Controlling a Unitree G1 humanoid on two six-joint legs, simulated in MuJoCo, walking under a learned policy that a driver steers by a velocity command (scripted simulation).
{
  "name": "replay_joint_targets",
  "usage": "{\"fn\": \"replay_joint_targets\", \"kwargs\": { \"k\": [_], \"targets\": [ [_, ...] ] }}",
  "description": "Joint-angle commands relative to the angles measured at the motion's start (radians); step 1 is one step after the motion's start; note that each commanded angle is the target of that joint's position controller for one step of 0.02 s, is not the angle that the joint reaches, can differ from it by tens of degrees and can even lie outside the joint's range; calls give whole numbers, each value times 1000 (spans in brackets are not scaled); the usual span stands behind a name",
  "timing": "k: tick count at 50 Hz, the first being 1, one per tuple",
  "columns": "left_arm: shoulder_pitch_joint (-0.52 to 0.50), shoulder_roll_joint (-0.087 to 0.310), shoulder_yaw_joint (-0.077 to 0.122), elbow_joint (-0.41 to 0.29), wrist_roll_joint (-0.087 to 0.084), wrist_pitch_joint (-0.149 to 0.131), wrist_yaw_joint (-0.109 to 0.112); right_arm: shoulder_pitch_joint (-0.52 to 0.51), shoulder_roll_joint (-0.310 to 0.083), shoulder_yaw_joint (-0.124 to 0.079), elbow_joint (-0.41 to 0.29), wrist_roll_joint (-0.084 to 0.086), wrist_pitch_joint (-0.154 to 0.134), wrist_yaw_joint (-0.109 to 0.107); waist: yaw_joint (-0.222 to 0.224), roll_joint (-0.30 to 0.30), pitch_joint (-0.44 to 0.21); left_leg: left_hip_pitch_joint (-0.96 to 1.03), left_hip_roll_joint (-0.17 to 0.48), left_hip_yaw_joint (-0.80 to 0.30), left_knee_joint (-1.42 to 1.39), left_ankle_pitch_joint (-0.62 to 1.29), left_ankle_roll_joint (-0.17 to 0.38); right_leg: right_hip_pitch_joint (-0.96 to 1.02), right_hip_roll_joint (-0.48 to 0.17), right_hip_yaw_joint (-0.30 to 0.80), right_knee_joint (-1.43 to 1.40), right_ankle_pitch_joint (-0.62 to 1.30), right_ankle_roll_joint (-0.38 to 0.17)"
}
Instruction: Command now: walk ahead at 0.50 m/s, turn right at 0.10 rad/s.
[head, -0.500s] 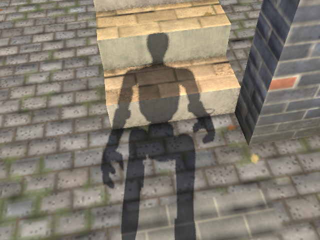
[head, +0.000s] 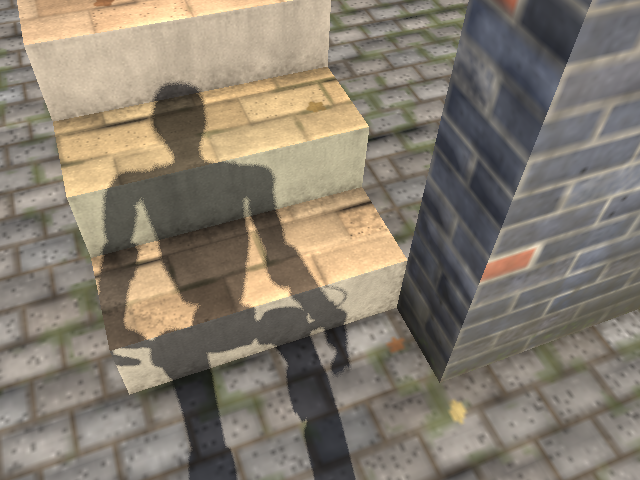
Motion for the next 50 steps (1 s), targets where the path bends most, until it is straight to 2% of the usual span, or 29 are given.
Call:
{"fn": "replay_joint_targets", "kwargs": {
  "k": [1,4,9,11,13,14,15,16,17,18,19,21,22,24,26,29,30,35,36,39,41,42,43,44,45,46,47,48,50],
  "targets": [
    [-73,32,-4,-68,-7,-5,-7,12,-105,-15,-34,4,-19,-1,16,125,21,18,242,-180,-172,245,119,-74,-39,-41,-130,113,23],
    [-187,11,-24,-90,-21,-7,-8,52,-114,-17,-7,0,-14,-3,-11,133,44,5,218,-131,-184,256,109,-7,-28,-79,-321,210,31],
    [-281,40,-26,-115,-23,-10,2,107,-132,-21,42,-6,-6,-14,-19,119,46,137,285,-143,-129,338,109,30,-18,-79,-456,164,0],
    [-264,59,-17,-110,-19,-17,11,92,-135,-21,51,-7,0,-18,1,124,35,173,293,-138,-49,498,94,92,10,-93,-507,84,-22],
    [-37,84,0,-33,2,-31,27,78,-161,-29,60,-4,6,-19,86,90,-94,126,227,-71,224,690,64,394,64,-128,-605,65,-58],
    [152,147,21,8,20,-41,48,55,-125,-13,36,3,7,-24,165,44,-217,-72,188,-45,468,471,44,670,-86,32,-608,-28,-113],
    [242,253,50,21,32,-36,57,108,-22,12,-6,33,6,-15,147,-200,-299,-453,20,48,829,-110,-6,909,-389,513,-711,-176,-242],
    [169,210,42,26,-6,-34,56,55,-132,-19,25,-6,11,-18,112,-90,-237,-539,42,-67,897,-295,14,792,-384,598,-795,-202,-239],
    [68,151,24,4,-14,-34,45,-4,-144,-25,8,-5,12,-7,70,-42,-140,-549,107,-83,877,-207,11,685,-330,428,-787,-157,-207],
    [72,130,19,1,-22,-32,62,27,-166,-41,50,-21,40,-4,46,147,-74,-495,103,-86,891,-145,-33,584,-403,440,-758,324,-168],
    [71,129,14,6,-32,-36,70,33,-122,-36,59,-37,61,2,15,135,-68,-443,130,-102,869,-123,-51,521,-357,325,-740,545,-138],
    [60,111,3,15,-42,-37,69,70,-67,-28,74,-40,93,20,-19,-18,-77,-386,131,-109,829,-101,-62,449,-265,166,-720,632,-93],
    [95,87,-4,28,-45,-39,61,63,-60,-24,76,-48,105,27,-20,-66,-86,-396,118,-97,842,-91,-58,439,-250,134,-716,616,-96],
    [121,60,-16,45,-39,-49,54,16,-64,-23,68,-37,120,27,-17,-110,-46,-422,114,-81,791,-7,-58,385,-217,82,-738,563,-79],
    [144,74,-17,58,-40,-48,45,-61,-65,-17,40,-39,124,40,1,-116,2,-465,122,-57,704,94,-73,377,-196,59,-775,510,-73],
    [197,81,-13,74,-32,-45,41,-150,-81,-12,10,-18,117,47,32,-116,19,-494,133,-41,593,163,-85,414,-205,53,-799,479,-83],
    [229,102,-1,76,-21,-49,44,-180,-83,-11,-3,-20,109,48,46,-107,28,-506,134,-42,561,172,-89,436,-214,53,-810,444,-80],
    [263,102,22,93,-21,-60,61,-289,-64,-2,-44,-22,88,30,75,-105,73,-482,132,-17,373,184,-98,486,-230,32,-814,394,-76],
    [265,123,33,97,-22,-62,66,-326,-64,0,-59,-28,86,30,72,-97,75,-487,143,-23,377,166,-84,498,-259,41,-820,378,-77],
    [223,151,58,98,-25,-61,82,-317,-92,-10,-79,-17,73,35,50,-134,63,-455,135,-17,309,40,-38,560,-289,4,-757,417,-62],
    [210,142,62,101,-26,-46,91,-251,-99,-22,-66,-15,72,50,24,-120,-6,-314,79,37,208,-26,12,578,-271,-57,-576,661,-38],
    [223,134,57,104,-32,-40,92,-163,-113,-34,-32,-23,68,47,-10,-89,-67,-182,37,69,157,-27,41,562,-249,-76,-433,717,-23],
    [230,122,50,86,-24,-37,89,-24,-168,-55,17,-35,58,42,-54,-14,-171,30,50,34,159,36,81,456,-195,-104,-218,612,2],
    [242,57,28,17,-26,-33,72,88,-313,-99,25,-30,58,32,-68,274,-310,343,286,-314,149,138,203,99,-27,-179,146,135,65],
    [173,32,18,-3,1,-29,72,67,-300,-98,28,-1,70,15,-69,345,-309,347,346,-508,47,311,248,-93,42,-106,351,-376,55],
    [111,59,27,-13,15,-19,69,10,-225,-73,15,23,57,3,-42,175,-190,232,327,-403,64,265,228,-152,-36,-36,401,-311,21],
    [85,55,24,-12,4,-20,62,-70,-170,-57,2,21,51,-1,-10,94,-115,107,278,-350,53,255,195,-127,-67,-14,352,-207,13],
    [56,55,26,-27,0,-14,60,-112,-131,-45,-8,21,54,-2,18,65,-69,17,239,-306,26,268,160,-96,-98,-1,278,-175,14],
    [53,69,24,-45,6,8,64,-133,-129,-42,-23,11,56,-4,35,83,-86,-57,194,-255,13,447,163,-12,-90,-20,229,-152,45]
  ]
}}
